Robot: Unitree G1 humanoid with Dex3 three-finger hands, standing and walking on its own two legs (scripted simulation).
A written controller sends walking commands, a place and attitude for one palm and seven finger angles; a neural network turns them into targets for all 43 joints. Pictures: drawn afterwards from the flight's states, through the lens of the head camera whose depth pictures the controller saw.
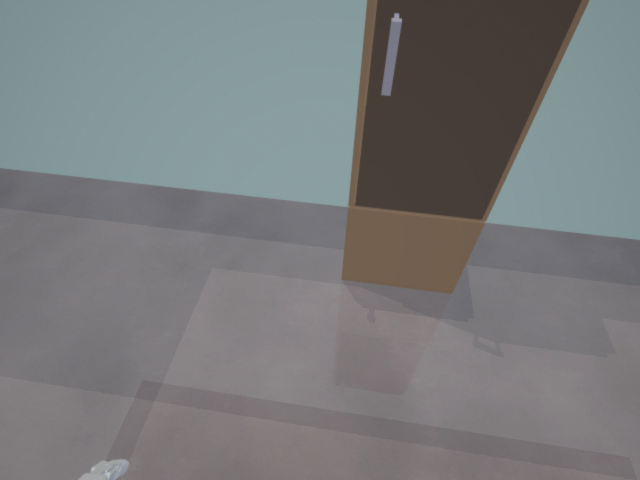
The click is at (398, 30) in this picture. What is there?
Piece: cupboard door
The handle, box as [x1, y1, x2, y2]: [381, 13, 401, 95]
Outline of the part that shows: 398,13 394,13 394,17 391,19 381,94 385,95 390,94 401,24 401,19 398,17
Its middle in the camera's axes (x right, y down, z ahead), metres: +0.15 -0.40 +0.84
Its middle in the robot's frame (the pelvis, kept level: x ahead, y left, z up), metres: +0.92 -0.11 +0.13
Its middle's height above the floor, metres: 0.90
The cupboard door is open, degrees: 0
